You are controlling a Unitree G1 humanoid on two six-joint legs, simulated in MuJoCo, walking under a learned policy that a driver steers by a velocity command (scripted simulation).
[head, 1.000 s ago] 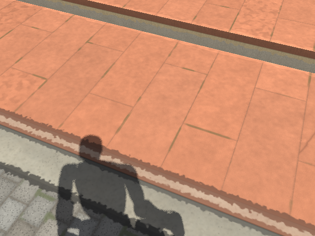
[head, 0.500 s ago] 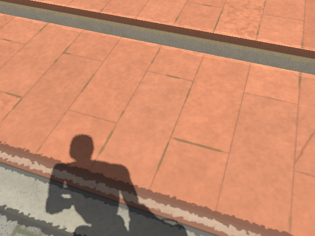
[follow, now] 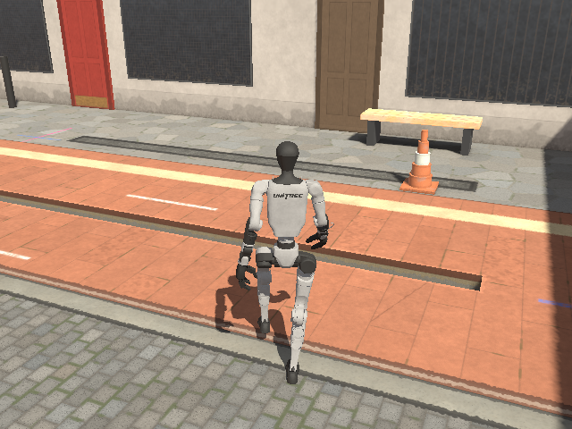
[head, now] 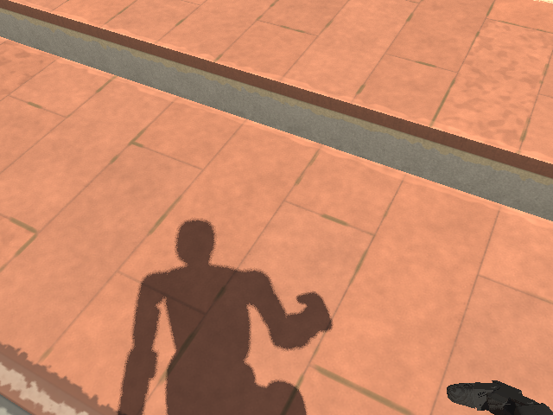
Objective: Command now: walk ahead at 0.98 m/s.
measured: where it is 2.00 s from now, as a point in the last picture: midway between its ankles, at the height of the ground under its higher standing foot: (371, 320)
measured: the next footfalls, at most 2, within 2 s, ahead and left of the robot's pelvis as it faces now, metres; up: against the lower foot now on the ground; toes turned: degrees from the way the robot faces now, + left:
left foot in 0.16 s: +0.34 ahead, +0.06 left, +0.00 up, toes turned +3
right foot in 0.52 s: +0.65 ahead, -0.11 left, +0.00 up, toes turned +0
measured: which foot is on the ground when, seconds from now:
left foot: up 0.00-0.14, down 0.16-0.54, up 0.56-0.88, down 0.90-1.00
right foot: down 0.00-0.16, up 0.18-0.50, down 0.52-1.00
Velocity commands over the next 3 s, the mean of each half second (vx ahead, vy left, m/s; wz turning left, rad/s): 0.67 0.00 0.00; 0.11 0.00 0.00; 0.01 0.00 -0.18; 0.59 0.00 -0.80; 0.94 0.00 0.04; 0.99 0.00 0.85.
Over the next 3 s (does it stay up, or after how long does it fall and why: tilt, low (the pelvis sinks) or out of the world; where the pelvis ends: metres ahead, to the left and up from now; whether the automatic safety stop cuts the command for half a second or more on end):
stays up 1.58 -0.55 -0.03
